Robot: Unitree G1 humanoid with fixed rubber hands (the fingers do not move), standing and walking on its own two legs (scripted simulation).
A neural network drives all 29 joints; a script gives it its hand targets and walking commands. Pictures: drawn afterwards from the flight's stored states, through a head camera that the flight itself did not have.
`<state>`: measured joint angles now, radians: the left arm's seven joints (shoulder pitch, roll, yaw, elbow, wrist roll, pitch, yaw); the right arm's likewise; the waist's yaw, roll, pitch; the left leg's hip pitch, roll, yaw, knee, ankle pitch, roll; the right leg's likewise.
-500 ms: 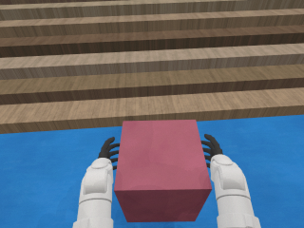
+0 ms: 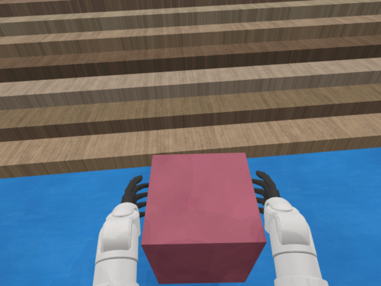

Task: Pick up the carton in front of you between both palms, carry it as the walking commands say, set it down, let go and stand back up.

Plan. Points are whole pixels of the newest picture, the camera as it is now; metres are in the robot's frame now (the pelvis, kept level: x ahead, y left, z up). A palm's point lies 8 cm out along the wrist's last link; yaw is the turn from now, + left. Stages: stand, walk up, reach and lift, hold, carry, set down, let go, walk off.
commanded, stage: carry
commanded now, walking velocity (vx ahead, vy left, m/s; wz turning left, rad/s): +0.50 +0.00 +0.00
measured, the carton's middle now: (200, 220) +0.30 +0.00 -0.01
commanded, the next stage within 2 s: none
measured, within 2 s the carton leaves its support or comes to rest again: neither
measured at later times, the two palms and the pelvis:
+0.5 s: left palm (155, 142) +0.47 +0.12 +0.09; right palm (269, 143) +0.46 -0.18 +0.09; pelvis +0.20 -0.02 +0.00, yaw -1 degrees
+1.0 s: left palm (167, 90) +0.79 +0.11 +0.08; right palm (247, 88) +0.79 -0.19 +0.08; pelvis +0.53 -0.04 -0.01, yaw +0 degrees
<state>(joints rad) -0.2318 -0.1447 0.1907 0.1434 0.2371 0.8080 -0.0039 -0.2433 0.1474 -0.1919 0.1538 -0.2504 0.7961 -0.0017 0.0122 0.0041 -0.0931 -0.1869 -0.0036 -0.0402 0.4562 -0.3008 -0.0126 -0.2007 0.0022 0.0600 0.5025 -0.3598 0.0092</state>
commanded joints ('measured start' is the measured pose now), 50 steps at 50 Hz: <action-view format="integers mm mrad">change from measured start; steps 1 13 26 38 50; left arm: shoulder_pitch -559 -426 -340 -421 -342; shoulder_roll -900 -840 -820 -922 -849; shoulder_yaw -651 -790 -766 -801 -794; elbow -131 -457 -558 -586 -576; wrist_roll -331 -490 -514 -555 -531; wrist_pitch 0 305 419 406 401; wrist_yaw -205 -139 -141 -161 -180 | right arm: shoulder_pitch -488 -415 -361 -363 -322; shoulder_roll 888 874 820 920 879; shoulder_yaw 627 796 806 793 807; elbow -115 -402 -581 -540 -566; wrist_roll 308 542 564 530 518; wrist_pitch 13 313 434 418 414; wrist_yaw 200 168 154 157 154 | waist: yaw -17 -6 -18 4 -1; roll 96 -114 142 -91 -178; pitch -175 -257 -173 -238 -134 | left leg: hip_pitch -5 85 98 -490 -184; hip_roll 176 -3 237 134 7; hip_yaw -154 224 150 113 321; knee -173 -92 -161 547 19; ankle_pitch -285 75 217 70 274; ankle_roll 78 15 91 17 55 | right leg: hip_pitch -97 -17 -143 261 291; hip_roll -7 -174 -16 -311 -222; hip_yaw -100 -23 -305 -2 -274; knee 40 -65 4 -315 -137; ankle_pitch -36 123 234 310 808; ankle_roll -5 -90 -15 -131 -79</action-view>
